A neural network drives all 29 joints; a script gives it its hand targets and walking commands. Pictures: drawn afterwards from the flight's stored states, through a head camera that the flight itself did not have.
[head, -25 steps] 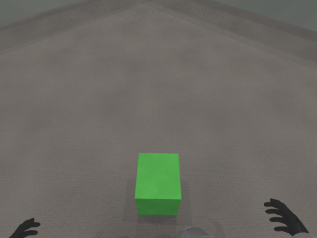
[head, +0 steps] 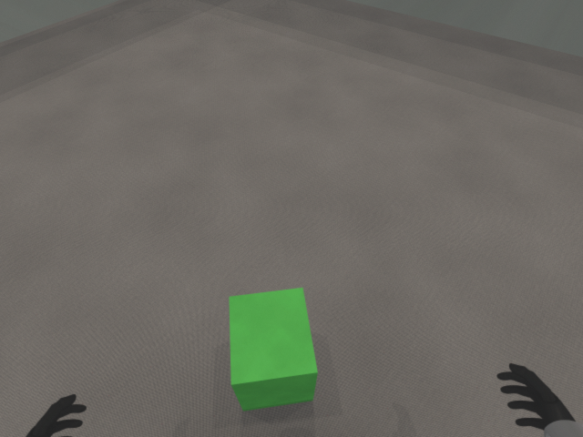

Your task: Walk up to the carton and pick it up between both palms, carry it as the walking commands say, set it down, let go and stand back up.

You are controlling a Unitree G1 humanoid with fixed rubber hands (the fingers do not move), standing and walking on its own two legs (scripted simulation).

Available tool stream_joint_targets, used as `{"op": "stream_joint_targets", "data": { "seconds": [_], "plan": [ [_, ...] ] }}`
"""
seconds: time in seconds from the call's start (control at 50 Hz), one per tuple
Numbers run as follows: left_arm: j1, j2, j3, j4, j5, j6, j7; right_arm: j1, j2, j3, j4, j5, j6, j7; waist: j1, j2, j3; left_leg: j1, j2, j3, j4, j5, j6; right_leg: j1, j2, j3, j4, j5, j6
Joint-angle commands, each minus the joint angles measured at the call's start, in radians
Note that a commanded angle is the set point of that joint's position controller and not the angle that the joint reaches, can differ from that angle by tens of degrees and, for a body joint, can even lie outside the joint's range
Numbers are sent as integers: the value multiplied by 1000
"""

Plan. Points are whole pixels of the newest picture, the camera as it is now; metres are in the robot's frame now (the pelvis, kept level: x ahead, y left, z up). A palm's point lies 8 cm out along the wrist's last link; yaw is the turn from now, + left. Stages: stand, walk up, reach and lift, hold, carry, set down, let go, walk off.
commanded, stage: walk up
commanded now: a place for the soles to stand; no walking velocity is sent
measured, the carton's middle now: (272, 350) +0.46 +0.05 -0.62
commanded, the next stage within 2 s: none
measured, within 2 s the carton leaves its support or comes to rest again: neither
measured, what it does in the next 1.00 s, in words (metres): stands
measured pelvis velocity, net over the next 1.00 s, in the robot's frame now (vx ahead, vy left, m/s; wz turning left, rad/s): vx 0.02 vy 0.00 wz -0.05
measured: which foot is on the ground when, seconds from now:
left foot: down 0.00-1.00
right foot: down 0.00-1.00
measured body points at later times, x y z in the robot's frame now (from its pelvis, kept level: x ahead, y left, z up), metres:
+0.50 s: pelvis +0.01 +0.00 +0.00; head +0.03 -0.02 +0.45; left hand +0.14 +0.33 -0.09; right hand +0.11 -0.35 -0.09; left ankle +0.00 +0.13 -0.73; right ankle +0.03 -0.14 -0.73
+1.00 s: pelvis +0.02 +0.00 +0.01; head +0.04 -0.01 +0.46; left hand +0.16 +0.32 -0.09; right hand +0.10 -0.34 -0.09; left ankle +0.00 +0.13 -0.73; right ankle +0.03 -0.14 -0.73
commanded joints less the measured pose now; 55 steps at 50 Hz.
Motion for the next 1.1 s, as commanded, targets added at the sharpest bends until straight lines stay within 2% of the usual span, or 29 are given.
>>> {"op": "stream_joint_targets", "data": {
  "seconds": [0.0, 0.12, 0.28, 0.32, 0.36, 0.42, 0.46, 0.52, 0.58, 0.62, 0.64, 0.66, 0.68, 0.7, 0.72, 0.74, 0.76, 0.78, 0.8, 0.84, 0.9, 0.98, 1.08],
  "plan": [
    [-18, 197, 48, -26, 1, -9, 6, -32, -185, -55, -33, 1, -6, -1, 5, -20, -81, 86, 66, -120, -110, 32, 81, -66, -80, 92, -104, 240, -89],
    [-42, 190, 46, 1, 1, -8, 7, -24, -178, -61, 20, -1, -5, -1, 0, -51, -90, 132, 48, -122, -117, 33, 79, -87, -84, 129, -143, 223, -97],
    [-29, 170, 48, 36, 1, -1, 8, -39, -182, -74, 65, -8, -2, -4, 9, 17, -84, 127, 107, -128, -173, 41, 111, -62, -47, 48, -76, 231, -76],
    [-25, 171, 50, 42, 3, 1, 8, -47, -178, -74, 69, -8, 1, -4, 11, 22, -78, 119, 107, -121, -164, 33, 111, -59, -48, 48, -79, 227, -77],
    [-30, 177, 52, 45, 5, 0, 8, -50, -169, -73, 73, -6, 4, -3, 8, 3, -71, 124, 80, -107, -133, 22, 98, -73, -57, 79, -112, 217, -87],
    [-54, 185, 52, 42, 7, -2, 9, -30, -151, -71, 83, -2, 7, -2, -3, -53, -74, 155, 23, -104, -85, 11, 75, -106, -84, 173, -185, 187, -110],
    [-65, 183, 50, 41, 6, -4, 10, -13, -149, -72, 93, -2, 5, -3, -7, -66, -79, 173, 11, -119, -101, 13, 69, -113, -93, 204, -205, 188, -115],
    [-63, 171, 46, 51, 1, -3, 12, -1, -160, -78, 110, -8, -4, -8, -4, -52, -85, 195, 50, -131, -155, 57, 83, -102, -72, 143, -166, 240, -94],
    [-42, 153, 47, 62, -1, 2, 12, -18, -180, -86, 116, -14, -6, -10, 6, 32, -88, 174, 137, -147, -215, 102, 129, -69, -29, 25, -43, 254, -63],
    [-12, 145, 51, 68, 3, 6, 11, -46, -183, -87, 107, -17, -5, -10, 16, 87, -86, 127, 200, -154, -229, 129, 168, -38, -27, -23, 36, 178, -54],
    [0, 145, 53, 71, 6, 7, 10, -61, -180, -85, 100, -17, -4, -10, 22, 103, -78, 97, 214, -149, -223, 128, 174, -25, -34, -31, 44, 132, -58],
    [8, 147, 55, 72, 9, 6, 8, -70, -173, -80, 95, -19, -4, -9, 27, 103, -66, 64, 204, -134, -202, 113, 162, -5, -46, -24, 16, 130, -66],
    [7, 158, 57, 73, 11, 4, 7, -69, -161, -74, 92, -19, -2, -7, 29, 68, -51, 49, 159, -102, -151, 81, 125, 5, -66, 15, -67, 203, -77],
    [-19, 185, 62, 71, 11, 1, 7, -63, -146, -72, 90, -10, 4, -5, 16, -9, -38, 77, 74, -64, -79, 48, 85, -38, -85, 97, -148, 241, -93],
    [-45, 195, 60, 66, 10, -2, 6, -48, -133, -68, 94, 0, 11, -4, 4, -63, -45, 114, 10, -71, -27, 24, 59, -76, -105, 187, -203, 226, -119],
    [-56, 194, 56, 59, 11, -5, 7, -25, -133, -66, 99, 6, 15, -4, 0, -73, -57, 124, -19, -103, -30, -10, 49, -77, -127, 260, -232, 216, -140],
    [-66, 192, 53, 58, 11, -7, 8, -7, -131, -65, 107, 10, 14, -6, -5, -86, -66, 127, -29, -127, -55, -28, 45, -66, -143, 287, -250, 209, -150],
    [-86, 184, 50, 57, 8, -7, 11, 16, -128, -62, 119, 10, 9, -9, -11, -102, -71, 136, -21, -144, -100, 9, 43, -49, -146, 264, -254, 214, -146],
    [-96, 166, 43, 61, 2, -8, 12, 23, -135, -61, 132, 5, 1, -14, -10, -93, -77, 170, -3, -154, -146, 56, 45, -57, -135, 230, -252, 225, -129],
    [-84, 139, 33, 80, -4, -12, 11, 9, -151, -64, 145, -3, -15, -20, 4, -62, -94, 228, 44, -150, -198, 170, 55, -45, -98, 139, -221, 306, -86],
    [-61, 130, 35, 110, -9, -9, 13, -9, -154, -66, 161, -6, -22, -18, 19, -10, -111, 199, 85, -129, -225, 238, 79, 30, -69, 48, -151, 375, -66],
    [-66, 126, 39, 129, -2, -1, 13, -34, -145, -61, 165, -4, -16, -19, 20, 45, -91, 165, 98, -118, -233, 194, 88, 28, -60, 22, -129, 341, -63],
    [-80, 134, 44, 143, 5, -1, 11, -43, -141, -61, 165, -2, -9, -18, 15, 31, -78, 165, 79, -107, -210, 156, 78, 13, -65, 45, -157, 329, -72]
  ]
}}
